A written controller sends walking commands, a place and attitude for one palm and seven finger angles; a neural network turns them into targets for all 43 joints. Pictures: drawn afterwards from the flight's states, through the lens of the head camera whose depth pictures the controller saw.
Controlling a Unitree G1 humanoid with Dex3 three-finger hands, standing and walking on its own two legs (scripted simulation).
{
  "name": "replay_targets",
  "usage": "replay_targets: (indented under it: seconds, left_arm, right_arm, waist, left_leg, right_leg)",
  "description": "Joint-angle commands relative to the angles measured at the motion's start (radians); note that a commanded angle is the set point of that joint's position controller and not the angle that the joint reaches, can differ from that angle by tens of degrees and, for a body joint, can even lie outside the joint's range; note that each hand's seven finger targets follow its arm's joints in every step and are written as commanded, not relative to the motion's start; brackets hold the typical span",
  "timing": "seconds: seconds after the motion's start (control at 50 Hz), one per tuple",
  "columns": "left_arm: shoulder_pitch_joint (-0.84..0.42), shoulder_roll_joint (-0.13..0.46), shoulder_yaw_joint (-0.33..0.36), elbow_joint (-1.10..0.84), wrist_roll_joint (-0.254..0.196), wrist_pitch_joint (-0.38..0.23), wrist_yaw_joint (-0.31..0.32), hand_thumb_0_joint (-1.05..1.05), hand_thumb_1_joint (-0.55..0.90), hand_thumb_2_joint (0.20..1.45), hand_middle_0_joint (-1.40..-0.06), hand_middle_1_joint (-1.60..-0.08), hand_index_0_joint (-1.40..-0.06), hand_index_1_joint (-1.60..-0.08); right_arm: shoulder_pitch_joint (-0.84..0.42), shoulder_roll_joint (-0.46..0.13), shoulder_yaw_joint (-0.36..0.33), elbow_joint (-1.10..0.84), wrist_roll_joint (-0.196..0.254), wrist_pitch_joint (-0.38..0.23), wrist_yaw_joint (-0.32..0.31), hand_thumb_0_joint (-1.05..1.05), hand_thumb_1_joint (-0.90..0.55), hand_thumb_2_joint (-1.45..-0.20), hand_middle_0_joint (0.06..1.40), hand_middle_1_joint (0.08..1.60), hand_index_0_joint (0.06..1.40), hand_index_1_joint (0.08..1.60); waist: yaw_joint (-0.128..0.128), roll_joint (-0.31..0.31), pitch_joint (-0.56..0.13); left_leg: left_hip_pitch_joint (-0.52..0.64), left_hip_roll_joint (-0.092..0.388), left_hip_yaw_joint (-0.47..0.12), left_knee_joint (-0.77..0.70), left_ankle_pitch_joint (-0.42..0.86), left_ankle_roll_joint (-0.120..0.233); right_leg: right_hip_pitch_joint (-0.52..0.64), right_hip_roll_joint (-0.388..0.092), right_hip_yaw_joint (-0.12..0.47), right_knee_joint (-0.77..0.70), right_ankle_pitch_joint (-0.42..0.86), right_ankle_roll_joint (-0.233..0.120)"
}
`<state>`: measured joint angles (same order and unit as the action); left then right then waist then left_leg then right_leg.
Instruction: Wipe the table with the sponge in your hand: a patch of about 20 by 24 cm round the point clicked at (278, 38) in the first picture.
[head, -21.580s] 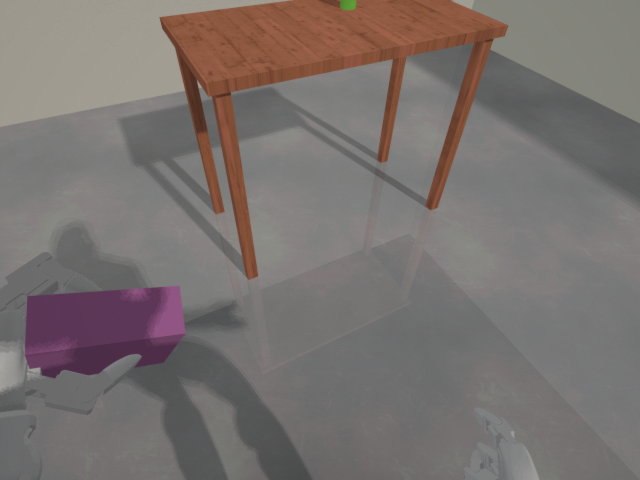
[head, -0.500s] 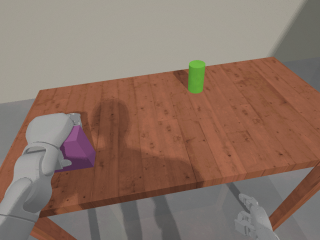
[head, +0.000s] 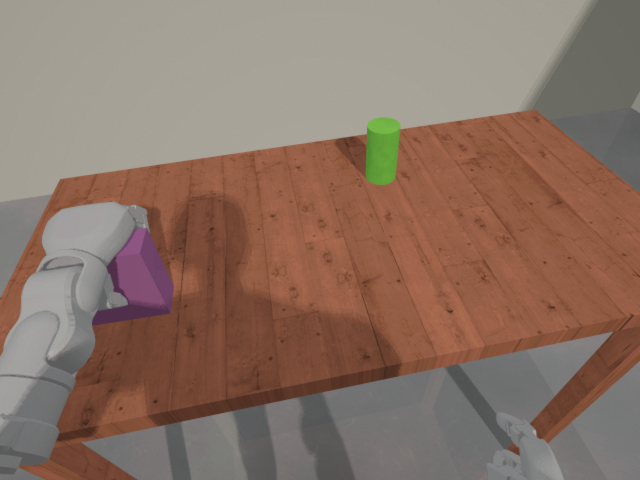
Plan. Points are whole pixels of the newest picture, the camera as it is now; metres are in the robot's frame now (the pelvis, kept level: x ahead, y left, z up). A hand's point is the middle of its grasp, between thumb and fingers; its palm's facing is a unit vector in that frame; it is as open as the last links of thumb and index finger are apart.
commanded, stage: wipe forward along the first lane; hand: left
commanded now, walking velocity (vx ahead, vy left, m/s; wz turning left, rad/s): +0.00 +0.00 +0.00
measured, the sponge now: (121, 288) +0.30 +0.31 +0.09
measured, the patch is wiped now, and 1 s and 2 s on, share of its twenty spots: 0.10 0.30 0.45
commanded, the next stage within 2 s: slide across to the middle lane in 1.00 s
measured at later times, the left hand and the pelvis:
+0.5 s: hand (112, 239) +0.35 +0.33 +0.13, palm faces -0.09 +0.00 -1.00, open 9.4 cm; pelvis -0.01 +0.01 +0.00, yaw +0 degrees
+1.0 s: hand (116, 216) +0.40 +0.35 +0.13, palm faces -0.14 +0.01 -0.99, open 9.4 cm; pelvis +0.00 +0.01 +0.00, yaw -1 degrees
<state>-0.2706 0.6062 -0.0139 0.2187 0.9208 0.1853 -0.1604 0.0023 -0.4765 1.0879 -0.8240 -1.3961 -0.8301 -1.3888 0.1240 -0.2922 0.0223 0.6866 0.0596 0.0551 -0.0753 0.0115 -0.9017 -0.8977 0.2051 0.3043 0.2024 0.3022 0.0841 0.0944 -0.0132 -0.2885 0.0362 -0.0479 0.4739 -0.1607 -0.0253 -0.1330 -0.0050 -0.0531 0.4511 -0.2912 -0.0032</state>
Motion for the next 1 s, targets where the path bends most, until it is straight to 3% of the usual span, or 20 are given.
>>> replay_targets:
  seconds: [0.0,0.06,0.1,0.16,0.2,0.28,0.3,0.32,0.4,0.44,0.5,0.54,0.6,0.64,0.74,0.8,0.86,0.9,0.94,0.98]
  left_arm:
    - [-0.224,0.258,0.126,-0.015,0.017,-0.016,0.031,0.000,0.100,1.300,-1.200,-1.600,-1.200,-1.600]
    - [-0.247,0.234,0.100,0.030,0.016,-0.029,0.027,0.000,0.100,1.300,-1.200,-1.600,-1.200,-1.600]
    - [-0.268,0.281,0.138,0.047,0.031,-0.039,0.032,0.000,0.100,1.300,-1.200,-1.600,-1.200,-1.600]
    - [-0.281,0.230,0.088,0.088,0.032,-0.046,0.031,0.000,0.100,1.300,-1.200,-1.600,-1.200,-1.600]
    - [-0.282,0.279,0.132,0.113,0.039,-0.051,0.036,0.000,0.100,1.300,-1.200,-1.600,-1.200,-1.600]
    - [-0.337,0.246,0.086,0.149,0.044,-0.067,0.035,0.000,0.100,1.300,-1.200,-1.600,-1.200,-1.600]
    - [-0.335,0.285,0.126,0.162,0.048,-0.071,0.038,0.000,0.100,1.300,-1.200,-1.600,-1.200,-1.600]
    - [-0.364,0.266,0.095,0.164,0.052,-0.074,0.037,0.000,0.100,1.300,-1.200,-1.600,-1.200,-1.600]
    - [-0.458,0.314,0.113,0.256,0.066,-0.088,0.040,0.000,0.100,1.300,-1.200,-1.600,-1.200,-1.600]
    - [-0.485,0.271,0.071,0.275,0.069,-0.101,0.041,0.000,0.100,1.300,-1.200,-1.600,-1.200,-1.600]
    - [-0.500,0.319,0.112,0.306,0.070,-0.120,0.045,0.000,0.100,1.300,-1.200,-1.600,-1.200,-1.600]
    - [-0.520,0.293,0.084,0.322,0.067,-0.132,0.046,0.000,0.100,1.300,-1.200,-1.600,-1.200,-1.600]
    - [-0.574,0.356,0.126,0.384,0.073,-0.150,0.051,0.000,0.100,1.300,-1.200,-1.600,-1.200,-1.600]
    - [-0.614,0.315,0.079,0.404,0.079,-0.164,0.052,0.000,0.100,1.300,-1.200,-1.600,-1.200,-1.600]
    - [-0.664,0.318,0.073,0.450,0.094,-0.194,0.066,0.000,0.100,1.300,-1.200,-1.600,-1.200,-1.600]
    - [-0.681,0.369,0.118,0.488,0.095,-0.213,0.075,0.000,0.100,1.300,-1.200,-1.600,-1.200,-1.600]
    - [-0.695,0.325,0.080,0.517,0.099,-0.223,0.085,0.000,0.100,1.300,-1.200,-1.600,-1.200,-1.600]
    - [-0.704,0.383,0.128,0.537,0.101,-0.229,0.091,0.000,0.100,1.300,-1.200,-1.600,-1.200,-1.600]
    - [-0.740,0.326,0.069,0.547,0.104,-0.231,0.095,0.000,0.100,1.300,-1.200,-1.600,-1.200,-1.600]
    - [-0.757,0.356,0.085,0.559,0.108,-0.230,0.099,0.000,0.100,1.300,-1.200,-1.600,-1.200,-1.600]
  right_arm:
    - [-0.144,-0.115,-0.037,-0.158,0.003,-0.039,0.001,0.000,-0.900,-0.900,0.200,0.300,0.200,0.300]
    - [-0.112,-0.120,-0.044,-0.148,0.000,-0.025,0.001,0.000,-0.900,-0.900,0.200,0.300,0.200,0.300]
    - [-0.116,-0.121,-0.044,-0.146,0.004,-0.025,0.003,0.000,-0.900,-0.900,0.200,0.300,0.200,0.300]
    - [-0.084,-0.123,-0.052,-0.141,0.001,-0.013,0.005,0.000,-0.900,-0.900,0.200,0.300,0.200,0.300]
    - [-0.089,-0.128,-0.051,-0.142,0.006,-0.012,0.007,0.000,-0.900,-0.900,0.200,0.300,0.200,0.300]
    - [-0.060,-0.132,-0.057,-0.134,0.006,0.002,0.008,0.000,-0.900,-0.900,0.200,0.300,0.200,0.300]
    - [-0.061,-0.131,-0.057,-0.136,0.008,-0.002,0.009,0.000,-0.900,-0.900,0.200,0.300,0.200,0.300]
    - [-0.051,-0.132,-0.057,-0.141,0.004,-0.001,0.007,0.000,-0.900,-0.900,0.200,0.300,0.200,0.300]
    - [-0.035,-0.137,-0.055,-0.121,0.013,0.002,0.000,0.000,-0.900,-0.900,0.200,0.300,0.200,0.300]
    - [-0.010,-0.134,-0.061,-0.118,0.012,0.000,0.002,0.000,-0.900,-0.900,0.200,0.300,0.200,0.300]
    - [-0.002,-0.140,-0.064,-0.121,0.012,0.003,0.002,0.000,-0.900,-0.900,0.200,0.300,0.200,0.300]
    - [0.013,-0.138,-0.067,-0.120,0.012,0.009,0.003,0.000,-0.900,-0.900,0.200,0.300,0.200,0.300]
    - [0.030,-0.145,-0.066,-0.107,0.013,0.009,0.001,0.000,-0.900,-0.900,0.200,0.300,0.200,0.300]
    - [0.046,-0.143,-0.068,-0.102,0.015,0.008,0.001,0.000,-0.900,-0.900,0.200,0.300,0.200,0.300]
    - [0.083,-0.144,-0.077,-0.092,0.012,0.012,0.007,0.000,-0.900,-0.900,0.200,0.300,0.200,0.300]
    - [0.094,-0.150,-0.080,-0.084,0.011,0.013,0.006,0.000,-0.900,-0.900,0.200,0.300,0.200,0.300]
    - [0.107,-0.150,-0.085,-0.074,0.011,0.020,0.011,0.000,-0.900,-0.900,0.200,0.300,0.200,0.300]
    - [0.114,-0.155,-0.085,-0.069,0.011,0.022,0.011,0.000,-0.900,-0.900,0.200,0.300,0.200,0.300]
    - [0.120,-0.153,-0.087,-0.065,0.012,0.023,0.014,0.000,-0.900,-0.900,0.200,0.300,0.200,0.300]
    - [0.127,-0.157,-0.087,-0.058,0.011,0.023,0.011,0.000,-0.900,-0.900,0.200,0.300,0.200,0.300]
  waist:
    - [-0.016,-0.122,-0.140]
    - [-0.030,-0.131,-0.123]
    - [-0.028,-0.113,-0.118]
    - [-0.039,-0.112,-0.122]
    - [-0.031,-0.109,-0.131]
    - [-0.049,-0.110,-0.134]
    - [-0.044,-0.125,-0.140]
    - [-0.049,-0.119,-0.148]
    - [-0.061,-0.106,-0.111]
    - [-0.067,-0.094,-0.139]
    - [-0.060,-0.101,-0.165]
    - [-0.072,-0.102,-0.176]
    - [-0.071,-0.100,-0.154]
    - [-0.084,-0.091,-0.151]
    - [-0.089,-0.083,-0.199]
    - [-0.084,-0.090,-0.210]
    - [-0.098,-0.092,-0.200]
    - [-0.090,-0.096,-0.212]
    - [-0.108,-0.091,-0.203]
    - [-0.110,-0.086,-0.213]
  left_leg:
    - [0.150,-0.066,0.060,-0.020,0.063,0.064]
    - [0.130,-0.070,0.065,-0.016,0.061,0.067]
    - [0.129,-0.067,0.061,-0.015,0.053,0.066]
    - [0.119,-0.068,0.065,-0.014,0.049,0.068]
    - [0.114,-0.065,0.061,-0.012,0.044,0.067]
    - [0.101,-0.066,0.065,-0.009,0.030,0.069]
    - [0.099,-0.064,0.057,-0.010,0.022,0.070]
    - [0.095,-0.070,0.060,-0.007,0.022,0.072]
    - [0.076,-0.067,0.054,-0.020,-0.035,0.070]
    - [0.083,-0.066,0.055,-0.018,-0.033,0.071]
    - [0.080,-0.062,0.049,-0.015,-0.021,0.072]
    - [0.081,-0.064,0.057,-0.007,-0.019,0.074]
    - [0.058,-0.062,0.049,-0.018,-0.042,0.075]
    - [0.061,-0.061,0.053,-0.018,-0.055,0.076]
    - [0.073,-0.058,0.050,-0.009,-0.025,0.078]
    - [0.063,-0.056,0.048,-0.008,-0.009,0.079]
    - [0.067,-0.052,0.052,-0.003,-0.008,0.079]
    - [0.055,-0.053,0.046,-0.010,0.004,0.079]
    - [0.062,-0.051,0.053,-0.005,-0.005,0.080]
    - [0.065,-0.050,0.051,-0.008,-0.020,0.081]
  right_leg:
    - [-0.107,0.032,0.024,-0.111,0.176,-0.052]
    - [-0.132,0.030,0.008,-0.112,0.170,-0.041]
    - [-0.138,0.036,0.020,-0.112,0.157,-0.050]
    - [-0.154,0.034,0.006,-0.109,0.151,-0.044]
    - [-0.148,0.038,0.016,-0.103,0.149,-0.052]
    - [-0.174,0.036,0.007,-0.102,0.130,-0.045]
    - [-0.167,0.041,0.012,-0.102,0.119,-0.051]
    - [-0.168,0.038,0.008,-0.102,0.115,-0.049]
    - [-0.209,0.042,0.012,-0.112,0.047,-0.052]
    - [-0.213,0.041,0.004,-0.104,0.050,-0.051]
    - [-0.195,0.041,0.012,-0.103,0.073,-0.056]
    - [-0.202,0.038,0.011,-0.103,0.075,-0.050]
    - [-0.213,0.042,0.014,-0.107,0.053,-0.054]
    - [-0.233,0.041,0.010,-0.105,0.040,-0.050]
    - [-0.230,0.043,0.014,-0.096,0.075,-0.055]
    - [-0.219,0.043,0.022,-0.097,0.099,-0.059]
    - [-0.244,0.045,0.014,-0.093,0.098,-0.055]
    - [-0.227,0.047,0.017,-0.093,0.111,-0.059]
    - [-0.253,0.047,0.015,-0.093,0.102,-0.053]
    - [-0.257,0.048,0.019,-0.097,0.083,-0.054]
